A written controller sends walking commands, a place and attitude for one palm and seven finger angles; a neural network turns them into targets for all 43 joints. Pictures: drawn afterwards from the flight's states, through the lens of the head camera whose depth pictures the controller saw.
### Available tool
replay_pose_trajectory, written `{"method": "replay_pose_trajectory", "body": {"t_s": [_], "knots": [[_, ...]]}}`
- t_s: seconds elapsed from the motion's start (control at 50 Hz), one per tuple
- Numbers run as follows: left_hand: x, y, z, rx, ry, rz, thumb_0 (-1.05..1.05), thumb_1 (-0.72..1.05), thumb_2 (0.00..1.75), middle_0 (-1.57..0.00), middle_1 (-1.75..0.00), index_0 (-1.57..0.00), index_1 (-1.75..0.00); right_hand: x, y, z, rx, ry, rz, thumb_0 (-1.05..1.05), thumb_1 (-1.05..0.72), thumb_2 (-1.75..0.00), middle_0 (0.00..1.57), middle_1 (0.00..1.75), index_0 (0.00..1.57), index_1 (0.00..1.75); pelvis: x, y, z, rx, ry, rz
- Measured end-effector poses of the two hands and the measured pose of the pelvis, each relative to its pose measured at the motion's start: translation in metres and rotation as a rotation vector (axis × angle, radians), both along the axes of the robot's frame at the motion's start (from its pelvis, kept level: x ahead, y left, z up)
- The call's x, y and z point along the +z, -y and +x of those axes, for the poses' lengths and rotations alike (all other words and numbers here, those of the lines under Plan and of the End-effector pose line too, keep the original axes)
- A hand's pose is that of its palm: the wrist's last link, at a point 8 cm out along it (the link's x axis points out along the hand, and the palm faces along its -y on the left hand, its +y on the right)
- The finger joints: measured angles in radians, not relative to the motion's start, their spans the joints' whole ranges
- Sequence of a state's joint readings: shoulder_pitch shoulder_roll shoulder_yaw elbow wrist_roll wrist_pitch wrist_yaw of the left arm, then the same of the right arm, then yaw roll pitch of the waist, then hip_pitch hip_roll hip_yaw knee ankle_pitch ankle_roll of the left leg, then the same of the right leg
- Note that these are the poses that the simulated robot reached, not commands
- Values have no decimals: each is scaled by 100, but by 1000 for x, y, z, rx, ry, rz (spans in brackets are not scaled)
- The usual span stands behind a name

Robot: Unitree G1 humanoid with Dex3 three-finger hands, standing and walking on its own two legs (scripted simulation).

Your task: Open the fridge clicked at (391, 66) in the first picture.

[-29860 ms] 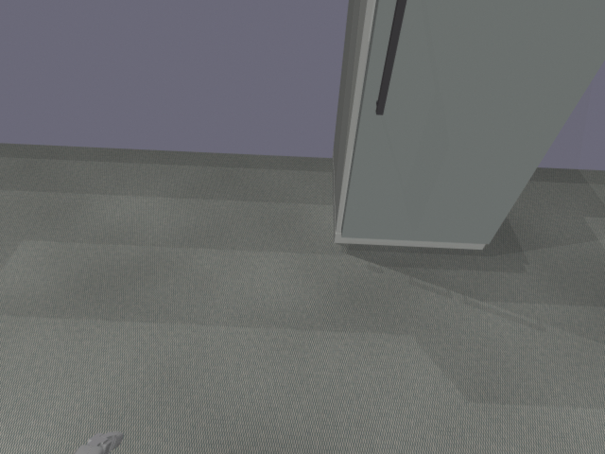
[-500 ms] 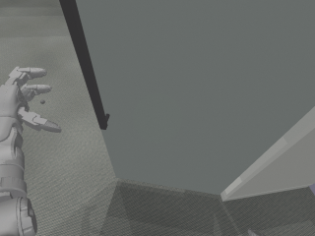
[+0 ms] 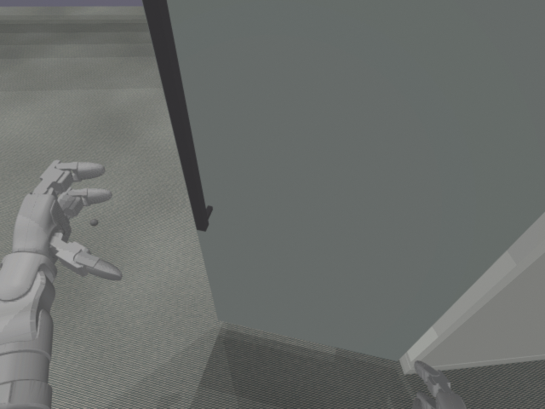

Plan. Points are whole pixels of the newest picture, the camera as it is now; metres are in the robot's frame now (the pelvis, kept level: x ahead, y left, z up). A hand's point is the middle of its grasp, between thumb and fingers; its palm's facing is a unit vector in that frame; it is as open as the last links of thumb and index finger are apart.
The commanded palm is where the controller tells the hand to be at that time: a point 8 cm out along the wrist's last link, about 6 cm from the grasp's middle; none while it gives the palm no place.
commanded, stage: slip the hand off the handle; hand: left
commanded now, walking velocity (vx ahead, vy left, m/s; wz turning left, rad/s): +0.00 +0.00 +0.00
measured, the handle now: (189, 137) +0.48 +0.17 +0.15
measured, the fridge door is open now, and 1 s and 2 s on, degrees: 72 72 72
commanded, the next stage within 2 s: draw the hand back to the body in 0.14 s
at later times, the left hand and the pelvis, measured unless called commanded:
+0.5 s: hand (90, 230) +0.29 +0.25 +0.15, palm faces +0.01 -1.00 -0.03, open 14.7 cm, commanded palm +0.24 +0.30 +0.14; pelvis +0.01 -0.02 +0.01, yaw +0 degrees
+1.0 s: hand (58, 271) +0.23 +0.27 +0.14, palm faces +0.42 -0.87 -0.28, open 13.3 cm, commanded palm +0.18 +0.30 +0.17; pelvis +0.00 -0.01 +0.02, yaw +1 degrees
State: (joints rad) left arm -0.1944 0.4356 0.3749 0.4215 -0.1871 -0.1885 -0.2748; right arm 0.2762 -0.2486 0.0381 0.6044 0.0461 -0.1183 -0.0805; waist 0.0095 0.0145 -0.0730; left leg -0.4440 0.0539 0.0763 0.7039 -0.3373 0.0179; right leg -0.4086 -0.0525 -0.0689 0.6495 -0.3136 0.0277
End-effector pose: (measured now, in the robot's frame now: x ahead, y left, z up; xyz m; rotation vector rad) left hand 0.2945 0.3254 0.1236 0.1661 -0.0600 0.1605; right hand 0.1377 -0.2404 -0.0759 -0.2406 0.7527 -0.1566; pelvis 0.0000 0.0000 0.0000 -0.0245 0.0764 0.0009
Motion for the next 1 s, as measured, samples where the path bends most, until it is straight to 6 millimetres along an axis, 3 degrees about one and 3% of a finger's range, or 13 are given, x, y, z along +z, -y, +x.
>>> {"method": "replay_pose_trajectory", "body": {"t_s": [0.22, 0.28, 0.36, 0.48, 0.66, 0.78, 0.86, 1.0], "knots": [[-7, 5, -40, 28, -41, -4, -2, -55, 20, -25, -115, -25, -115, 9, 7, 27, 60, 77, -11, 1, -90, -90, 20, 30, 20, 30, 1, 14, -2, 22, 25, 7], [-5, 6, -38, 32, -30, 0, -2, -55, 20, -25, -115, -25, -115, 8, 11, 28, 69, 74, -23, 1, -90, -90, 20, 30, 20, 30, 1, 18, -4, 29, 25, 6], [1, 12, -29, -89, -1, -171, -2, -55, 20, -25, -115, -25, -115, 8, 16, 26, 44, 88, -28, 2, -90, -90, 20, 30, 20, 30, 3, 22, -3, 34, 47, 4], [24, 19, -25, -159, -24, -132, -2, -55, 20, -25, -115, -25, -115, 17, 22, 25, 10, 166, 5, 2, -90, -90, 20, 30, 20, 30, 5, 23, 5, 11, 55, 15], [14, 16, -66, -76, -60, -152, -2, -55, 20, -25, -115, -25, -115, 22, 22, 27, 32, 189, 20, 2, -90, -90, 20, 30, 20, 30, 7, 23, 6, 4, 70, 18], [21, 19, -84, -69, -8, -126, -2, -52, 21, -25, -113, -25, -113, 29, 12, 37, 68, 220, 3, 2, -90, -90, 20, 30, 20, 30, 9, 22, 3, 21, 99, 11], [33, 13, -86, 117, 4, 27, -2, -44, 25, -25, -109, -25, -109, 32, 2, 43, 106, 221, -3, 2, -90, -90, 20, 30, 20, 30, 12, 20, -1, 27, 109, 10], [31, 19, -103, 274, -6, 125, -1, -23, 35, -24, -96, -24, -97, 27, -11, 43, 110, 167, 14, 2, -90, -90, 20, 30, 20, 30, 18, 13, 2, 10, 113, 17]]}}
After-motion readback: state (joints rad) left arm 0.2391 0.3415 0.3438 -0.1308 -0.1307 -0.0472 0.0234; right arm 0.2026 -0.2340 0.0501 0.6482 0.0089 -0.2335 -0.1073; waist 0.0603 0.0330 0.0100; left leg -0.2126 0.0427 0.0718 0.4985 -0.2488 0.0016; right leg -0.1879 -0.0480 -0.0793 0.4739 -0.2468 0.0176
